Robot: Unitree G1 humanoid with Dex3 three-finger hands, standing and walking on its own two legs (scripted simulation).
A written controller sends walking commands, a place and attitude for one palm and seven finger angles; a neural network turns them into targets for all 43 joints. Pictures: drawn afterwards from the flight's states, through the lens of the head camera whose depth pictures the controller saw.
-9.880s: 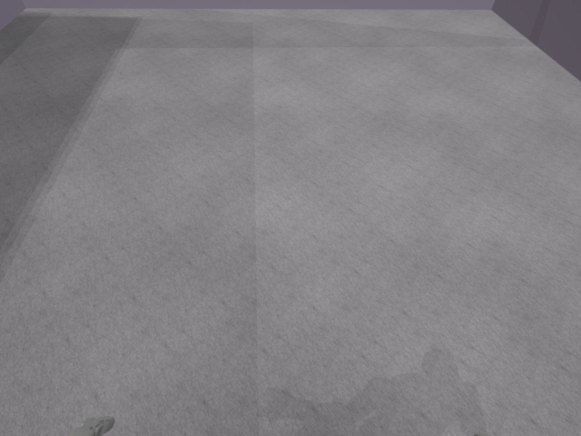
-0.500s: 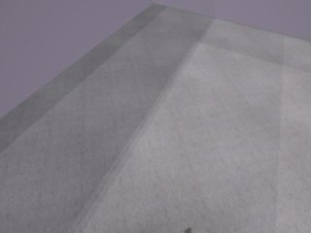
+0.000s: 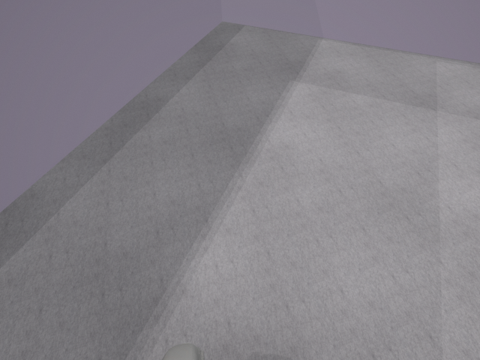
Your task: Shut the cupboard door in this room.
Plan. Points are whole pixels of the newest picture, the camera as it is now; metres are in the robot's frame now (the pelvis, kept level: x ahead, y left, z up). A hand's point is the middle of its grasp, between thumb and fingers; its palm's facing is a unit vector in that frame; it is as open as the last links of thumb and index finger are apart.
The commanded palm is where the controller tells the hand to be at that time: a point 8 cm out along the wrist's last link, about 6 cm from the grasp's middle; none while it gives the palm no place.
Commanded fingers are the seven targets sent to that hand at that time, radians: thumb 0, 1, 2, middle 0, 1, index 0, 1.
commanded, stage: walk around to get in front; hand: left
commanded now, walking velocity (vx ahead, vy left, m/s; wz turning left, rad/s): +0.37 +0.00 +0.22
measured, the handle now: out of the picture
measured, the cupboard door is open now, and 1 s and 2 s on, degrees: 82 82 82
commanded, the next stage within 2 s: walk to a spot facing it in 0.26 s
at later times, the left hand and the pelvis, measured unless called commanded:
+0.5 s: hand (131, 320) +0.23 +0.25 -0.18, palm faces +0.13 -0.97 -0.18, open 7.4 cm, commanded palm none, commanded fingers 0.00 0.90 0.90 -0.20 -0.30 -0.20 -0.30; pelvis +0.20 +0.06 +0.00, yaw +5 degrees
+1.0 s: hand (148, 287) +0.29 +0.22 -0.16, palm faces +0.38 -0.89 -0.26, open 7.3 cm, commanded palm none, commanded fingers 0.00 0.90 0.90 -0.20 -0.30 -0.20 -0.30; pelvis +0.28 +0.01 +0.00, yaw +22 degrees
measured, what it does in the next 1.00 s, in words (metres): walks ahead, turning left: left foot, then right foot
